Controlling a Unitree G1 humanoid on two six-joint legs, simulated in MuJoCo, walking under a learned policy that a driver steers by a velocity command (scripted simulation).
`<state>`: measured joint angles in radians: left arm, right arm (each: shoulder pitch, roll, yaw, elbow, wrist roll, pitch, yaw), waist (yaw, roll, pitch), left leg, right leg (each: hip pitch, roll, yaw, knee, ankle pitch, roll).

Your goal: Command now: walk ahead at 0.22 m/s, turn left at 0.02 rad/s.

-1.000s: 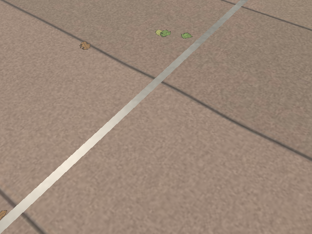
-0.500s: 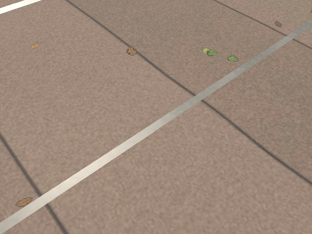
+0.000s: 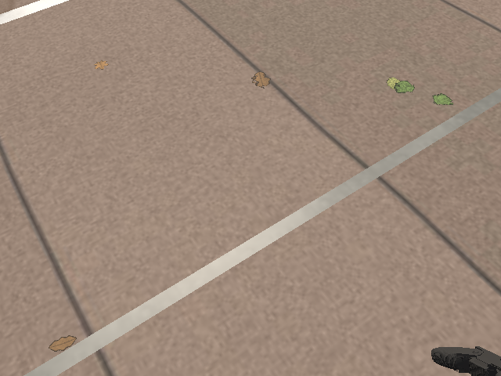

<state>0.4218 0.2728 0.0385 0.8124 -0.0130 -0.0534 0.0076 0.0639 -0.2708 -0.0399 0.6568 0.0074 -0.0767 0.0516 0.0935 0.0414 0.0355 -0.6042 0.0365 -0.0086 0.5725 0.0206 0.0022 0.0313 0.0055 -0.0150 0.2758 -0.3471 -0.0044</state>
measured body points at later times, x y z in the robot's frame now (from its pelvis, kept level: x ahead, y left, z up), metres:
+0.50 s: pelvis +0.12 +0.02 +0.00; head +0.13 +0.00 +0.45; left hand +0.22 +0.28 -0.12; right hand +0.25 -0.23 -0.13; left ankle +0.18 +0.12 -0.74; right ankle +0.13 -0.12 -0.74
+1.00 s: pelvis +0.16 +0.01 +0.00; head +0.17 +0.01 +0.45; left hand +0.24 +0.27 -0.14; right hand +0.26 -0.25 -0.14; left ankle +0.18 +0.12 -0.74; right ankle +0.13 -0.12 -0.74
